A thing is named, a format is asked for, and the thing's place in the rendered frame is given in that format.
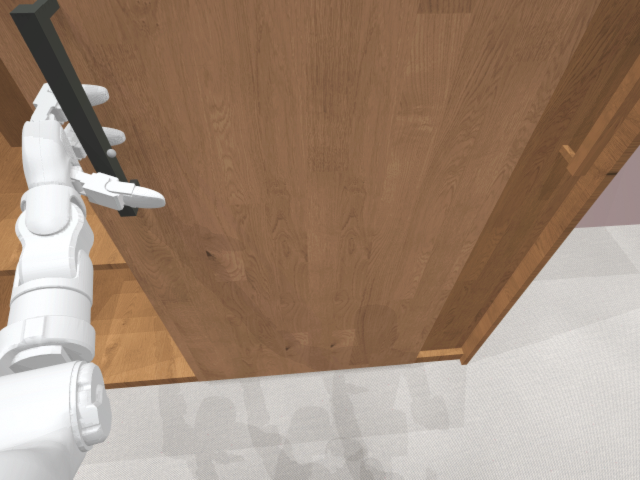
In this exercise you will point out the handle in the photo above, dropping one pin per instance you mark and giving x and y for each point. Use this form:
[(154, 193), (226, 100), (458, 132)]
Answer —
[(615, 112), (33, 22)]

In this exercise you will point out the left robot forearm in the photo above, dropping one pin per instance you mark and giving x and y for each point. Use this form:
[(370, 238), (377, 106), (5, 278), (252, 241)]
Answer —
[(52, 295)]

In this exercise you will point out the wardrobe door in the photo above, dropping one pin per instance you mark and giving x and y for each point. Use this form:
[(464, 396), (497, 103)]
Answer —
[(327, 165), (540, 181)]

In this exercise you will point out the robot left hand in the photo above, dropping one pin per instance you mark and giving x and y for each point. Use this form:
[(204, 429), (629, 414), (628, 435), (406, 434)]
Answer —
[(49, 152)]

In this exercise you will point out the robot left upper arm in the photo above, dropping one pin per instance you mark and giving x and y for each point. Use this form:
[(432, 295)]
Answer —
[(49, 418)]

